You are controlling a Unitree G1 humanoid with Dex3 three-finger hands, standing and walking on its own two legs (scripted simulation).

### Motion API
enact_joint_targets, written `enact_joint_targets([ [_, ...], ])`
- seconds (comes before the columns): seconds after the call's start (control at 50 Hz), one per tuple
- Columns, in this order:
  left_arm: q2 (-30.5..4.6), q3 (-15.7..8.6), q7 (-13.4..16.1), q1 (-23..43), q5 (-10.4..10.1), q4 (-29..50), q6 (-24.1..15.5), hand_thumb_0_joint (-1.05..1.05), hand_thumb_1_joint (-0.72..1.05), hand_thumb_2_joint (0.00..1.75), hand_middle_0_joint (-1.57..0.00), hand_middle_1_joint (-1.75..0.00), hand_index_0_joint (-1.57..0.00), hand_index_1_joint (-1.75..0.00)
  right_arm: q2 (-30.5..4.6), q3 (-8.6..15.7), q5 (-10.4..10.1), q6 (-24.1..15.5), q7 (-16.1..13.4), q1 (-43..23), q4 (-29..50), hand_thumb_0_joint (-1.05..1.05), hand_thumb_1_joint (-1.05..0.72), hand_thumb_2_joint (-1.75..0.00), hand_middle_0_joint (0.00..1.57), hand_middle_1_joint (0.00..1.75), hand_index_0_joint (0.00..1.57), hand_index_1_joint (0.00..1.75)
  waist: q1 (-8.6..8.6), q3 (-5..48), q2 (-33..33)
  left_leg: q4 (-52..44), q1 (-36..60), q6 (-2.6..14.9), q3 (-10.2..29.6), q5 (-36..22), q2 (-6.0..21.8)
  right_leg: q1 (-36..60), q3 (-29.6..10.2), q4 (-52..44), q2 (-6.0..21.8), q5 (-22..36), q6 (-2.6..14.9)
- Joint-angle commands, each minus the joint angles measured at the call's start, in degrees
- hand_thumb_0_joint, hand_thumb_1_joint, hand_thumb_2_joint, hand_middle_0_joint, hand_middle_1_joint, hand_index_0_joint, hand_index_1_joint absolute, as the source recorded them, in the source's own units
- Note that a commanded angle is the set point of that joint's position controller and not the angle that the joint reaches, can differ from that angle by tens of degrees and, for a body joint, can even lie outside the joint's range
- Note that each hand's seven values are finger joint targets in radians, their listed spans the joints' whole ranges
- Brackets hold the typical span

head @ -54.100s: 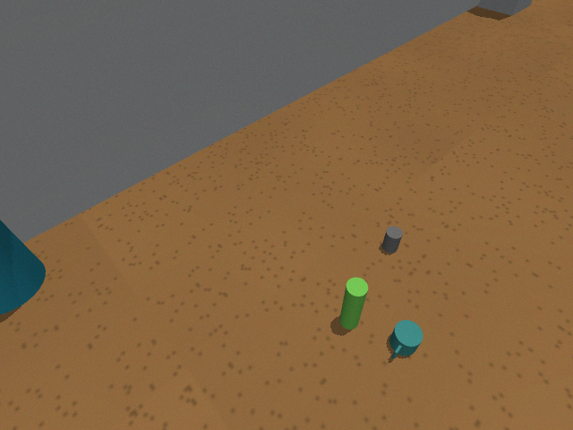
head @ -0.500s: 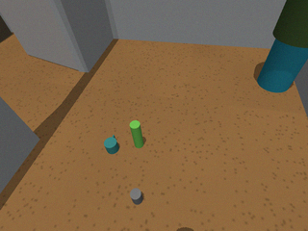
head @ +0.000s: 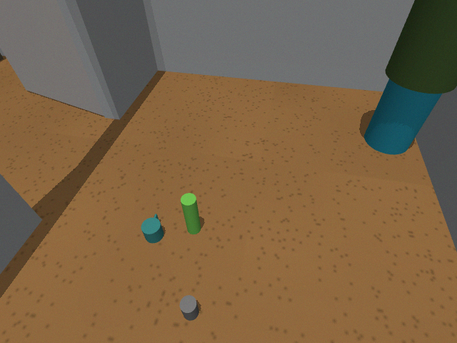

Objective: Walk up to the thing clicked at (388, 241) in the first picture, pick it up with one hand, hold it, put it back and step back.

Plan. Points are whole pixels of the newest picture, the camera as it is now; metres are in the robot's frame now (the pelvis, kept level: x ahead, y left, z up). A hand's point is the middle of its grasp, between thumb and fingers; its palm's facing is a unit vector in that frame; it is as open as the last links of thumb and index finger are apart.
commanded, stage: walk up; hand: left
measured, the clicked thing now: (189, 308) +0.42 +0.18 -0.73
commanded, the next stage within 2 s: stand in 0.68 s
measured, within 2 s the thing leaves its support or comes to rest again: neither
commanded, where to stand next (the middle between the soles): +0.06 -0.02 m, yaw +1 degrees
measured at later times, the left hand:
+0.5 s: hand out of the picture +0.09 +0.25 -0.16, palm faces +0.00 -0.95 -0.33, open 7.4 cm
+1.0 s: hand out of the picture +0.10 +0.26 -0.15, palm faces +0.00 -0.94 -0.35, open 7.4 cm
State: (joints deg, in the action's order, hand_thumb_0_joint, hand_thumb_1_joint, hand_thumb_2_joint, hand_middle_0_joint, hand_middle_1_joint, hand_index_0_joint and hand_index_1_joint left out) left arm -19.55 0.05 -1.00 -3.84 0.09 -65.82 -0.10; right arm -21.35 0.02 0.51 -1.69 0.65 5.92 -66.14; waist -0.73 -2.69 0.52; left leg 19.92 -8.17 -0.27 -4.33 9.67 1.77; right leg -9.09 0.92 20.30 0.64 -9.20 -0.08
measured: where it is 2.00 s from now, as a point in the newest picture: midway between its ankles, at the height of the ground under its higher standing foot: outside the picture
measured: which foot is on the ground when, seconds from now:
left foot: down 0.00-1.00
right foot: down 0.00-1.00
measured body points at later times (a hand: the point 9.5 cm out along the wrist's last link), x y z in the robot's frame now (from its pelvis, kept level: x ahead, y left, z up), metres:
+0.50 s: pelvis +0.02 +0.00 +0.00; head +0.02 +0.00 +0.45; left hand +0.09 +0.30 -0.13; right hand +0.10 -0.30 -0.13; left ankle +0.01 +0.12 -0.75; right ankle +0.02 -0.12 -0.75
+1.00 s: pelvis +0.02 +0.00 +0.00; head +0.02 +0.00 +0.45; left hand +0.10 +0.30 -0.13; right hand +0.10 -0.30 -0.13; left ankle +0.01 +0.12 -0.75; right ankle +0.02 -0.12 -0.75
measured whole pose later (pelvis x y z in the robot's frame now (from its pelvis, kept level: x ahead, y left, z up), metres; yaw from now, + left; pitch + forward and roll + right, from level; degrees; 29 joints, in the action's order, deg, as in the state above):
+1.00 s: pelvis +0.02 +0.00 +0.00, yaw +1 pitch -2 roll +0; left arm -19.8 -0.3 -0.1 -4.3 0.4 -65.9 -0.6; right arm -19.7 0.1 0.5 -0.5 0.6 4.8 -66.3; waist -0.5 -2.4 -0.6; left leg 16.8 -5.2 -0.4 -3.5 9.4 1.5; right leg -5.4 1.8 16.3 0.8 -8.8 -0.3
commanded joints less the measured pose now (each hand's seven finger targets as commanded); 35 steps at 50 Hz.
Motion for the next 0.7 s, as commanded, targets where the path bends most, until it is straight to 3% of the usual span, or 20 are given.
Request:
enact_joint_targets([
  [0.0, -11.9, -2.3, 0.7, 2.7, 0.0, 2.7, -1.5, 0.00, 0.90, 0.90, -0.20, -0.30, -0.20, -0.30, -11.5, 2.1, 0.0, -1.4, -0.9, -3.5, 3.3, 0.00, -0.90, -0.90, 0.20, 0.30, 0.20, 0.30, 0.61, 5.1, -0.6, -4.1, 2.1, 1.47, 6.3, -2.6, 6.7, 0.7, -6.5, -4.7, 6.9, 5.1, 1.31],
  [0.18, -11.6, -2.4, 0.8, 2.9, 0.2, 1.8, -1.4, 0.00, 0.90, 0.90, -0.20, -0.30, -0.20, -0.30, -11.3, 2.3, -0.1, -1.1, -1.0, -3.9, 2.7, 0.00, -0.90, -0.90, 0.20, 0.30, 0.20, 0.30, 0.34, 4.4, 0.4, -5.1, 2.5, 1.25, 6.7, -2.7, 6.6, 1.3, -6.2, -5.5, 7.0, 5.1, 1.06],
  [0.32, -11.5, -2.6, 1.1, 2.2, 0.3, 1.9, -1.5, 0.00, 0.90, 0.90, -0.20, -0.30, -0.20, -0.30, -10.9, 2.5, -0.1, -0.9, -1.1, -4.0, 2.8, 0.00, -0.90, -0.90, 0.20, 0.30, 0.20, 0.30, 0.32, 6.2, 0.4, -4.5, 5.2, 1.17, 6.1, -6.8, 7.0, 2.3, -5.6, -5.4, 7.1, 8.6, 0.87],
  [0.6, -11.6, -2.9, 1.2, 1.8, 0.5, 2.3, -1.3, 0.00, 0.90, 0.90, -0.20, -0.30, -0.20, -0.30, -10.4, 2.5, 0.0, -0.7, -1.2, -4.5, 3.0, 0.00, -0.90, -0.90, 0.20, 0.30, 0.20, 0.30, 0.59, 4.9, -0.8, -5.4, 3.7, 1.04, 5.8, -6.5, 6.8, 3.4, -5.5, -5.5, 6.9, 8.2, 0.84],
  [0.68, -12.1, -2.7, 1.5, 2.1, 0.6, 2.9, -1.8, 0.00, 0.90, 0.90, -0.20, -0.30, -0.20, -0.30, -10.5, 2.5, 0.1, -0.5, -1.2, -5.0, 3.5, 0.00, -0.90, -0.90, 0.20, 0.30, 0.20, 0.30, 0.46, 6.0, -1.5, -4.7, 4.1, 0.90, 6.4, -10.2, 7.4, 4.5, -5.5, -5.4, 7.7, 10.9, 0.81],
])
